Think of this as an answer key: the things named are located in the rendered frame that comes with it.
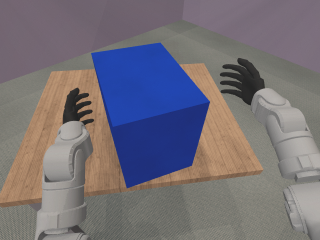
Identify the robot left forearm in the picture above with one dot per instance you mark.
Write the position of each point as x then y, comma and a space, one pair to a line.
63, 179

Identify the robot right hand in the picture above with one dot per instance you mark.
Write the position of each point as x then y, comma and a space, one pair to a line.
250, 79

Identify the right robot upper arm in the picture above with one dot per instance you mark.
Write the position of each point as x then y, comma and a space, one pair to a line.
302, 205

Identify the table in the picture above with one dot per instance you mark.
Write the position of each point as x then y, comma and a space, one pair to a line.
223, 151

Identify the robot right forearm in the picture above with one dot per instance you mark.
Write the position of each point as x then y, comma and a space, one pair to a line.
296, 150

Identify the carton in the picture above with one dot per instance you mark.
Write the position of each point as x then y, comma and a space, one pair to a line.
155, 112

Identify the robot left hand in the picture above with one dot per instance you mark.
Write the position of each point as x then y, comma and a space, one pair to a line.
70, 112

